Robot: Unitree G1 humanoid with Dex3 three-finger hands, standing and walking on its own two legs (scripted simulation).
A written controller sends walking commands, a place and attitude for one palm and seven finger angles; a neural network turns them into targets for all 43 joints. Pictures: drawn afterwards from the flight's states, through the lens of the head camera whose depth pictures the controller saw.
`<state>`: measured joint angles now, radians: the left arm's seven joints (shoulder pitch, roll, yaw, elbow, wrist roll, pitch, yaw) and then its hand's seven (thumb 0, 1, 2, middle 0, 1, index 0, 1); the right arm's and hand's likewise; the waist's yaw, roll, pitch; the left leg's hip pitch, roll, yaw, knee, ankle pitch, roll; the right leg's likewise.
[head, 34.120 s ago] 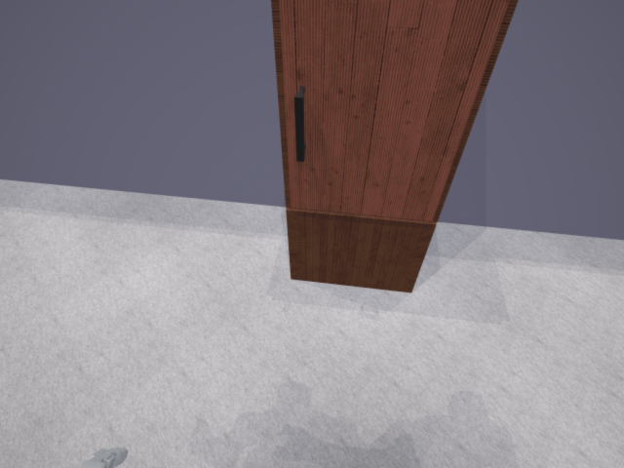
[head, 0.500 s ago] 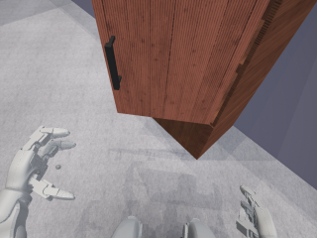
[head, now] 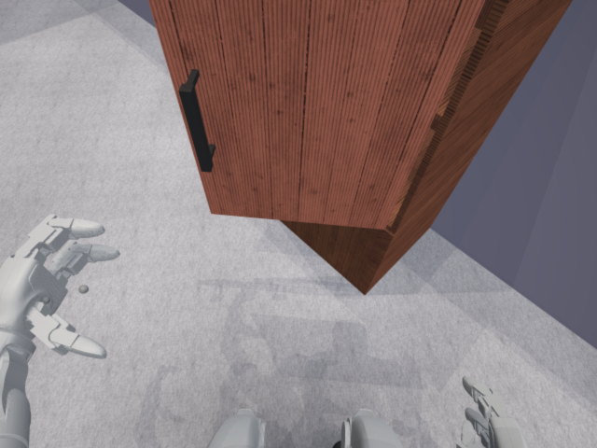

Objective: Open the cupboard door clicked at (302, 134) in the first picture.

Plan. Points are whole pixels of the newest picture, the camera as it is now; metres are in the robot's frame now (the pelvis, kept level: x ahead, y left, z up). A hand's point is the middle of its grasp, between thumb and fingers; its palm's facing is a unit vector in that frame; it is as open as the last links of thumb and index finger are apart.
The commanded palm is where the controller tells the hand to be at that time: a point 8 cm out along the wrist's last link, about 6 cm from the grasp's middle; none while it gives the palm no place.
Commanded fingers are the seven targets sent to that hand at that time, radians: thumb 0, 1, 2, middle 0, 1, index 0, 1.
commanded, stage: raise the hand with hooked fingers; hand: left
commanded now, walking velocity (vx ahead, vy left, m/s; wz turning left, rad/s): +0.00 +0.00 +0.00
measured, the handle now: (200, 124) +0.60 +0.20 +0.04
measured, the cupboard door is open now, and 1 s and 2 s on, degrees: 40 40 40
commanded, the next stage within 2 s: move the hooked fingers beside the handle in 0.32 s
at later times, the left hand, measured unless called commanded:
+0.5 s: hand (83, 291) +0.29 +0.28 +0.05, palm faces -0.03 -1.00 -0.04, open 14.0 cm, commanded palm +0.28 +0.32 +0.05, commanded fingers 0.00 -0.50 0.30 -0.30 -1.20 -0.30 -1.20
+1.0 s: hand (117, 223) +0.38 +0.27 +0.05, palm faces -0.05 -1.00 -0.02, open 14.0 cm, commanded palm +0.37 +0.31 +0.05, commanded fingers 0.00 -0.50 0.30 -0.30 -1.20 -0.30 -1.20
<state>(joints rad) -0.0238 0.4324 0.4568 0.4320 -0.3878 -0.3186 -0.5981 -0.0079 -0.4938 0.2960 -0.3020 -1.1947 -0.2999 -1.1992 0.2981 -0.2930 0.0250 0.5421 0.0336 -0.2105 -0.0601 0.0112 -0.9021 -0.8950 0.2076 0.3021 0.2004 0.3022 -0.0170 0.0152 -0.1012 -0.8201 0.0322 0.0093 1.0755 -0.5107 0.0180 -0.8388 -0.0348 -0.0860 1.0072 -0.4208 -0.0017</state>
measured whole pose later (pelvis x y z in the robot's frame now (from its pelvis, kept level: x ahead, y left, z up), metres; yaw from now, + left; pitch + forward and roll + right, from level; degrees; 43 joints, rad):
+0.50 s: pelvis +0.00 +0.00 +0.00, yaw +0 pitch +15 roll -2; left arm -0.04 0.42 0.45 0.44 -0.38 -0.33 -0.60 -0.01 -0.49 0.30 -0.30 -1.20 -0.30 -1.20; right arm 0.27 -0.28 0.04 0.53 0.03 -0.21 -0.07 0.01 -0.90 -0.89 0.21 0.30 0.20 0.30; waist 0.00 0.02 -0.10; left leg -0.83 0.03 0.00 1.09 -0.52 0.02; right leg -0.85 -0.04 -0.09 1.02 -0.43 0.00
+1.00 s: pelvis +0.00 +0.00 -0.01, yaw -1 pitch +19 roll -2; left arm -0.41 0.52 0.49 0.78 -0.28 -0.34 -0.57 -0.01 -0.49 0.30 -0.30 -1.20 -0.30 -1.20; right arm 0.33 -0.29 0.04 0.57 0.03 -0.12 -0.06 0.01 -0.90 -0.89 0.21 0.30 0.20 0.30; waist -0.06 0.01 -0.11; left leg -0.92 0.04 0.02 1.11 -0.52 0.02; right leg -0.94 -0.03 -0.07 1.04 -0.42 0.00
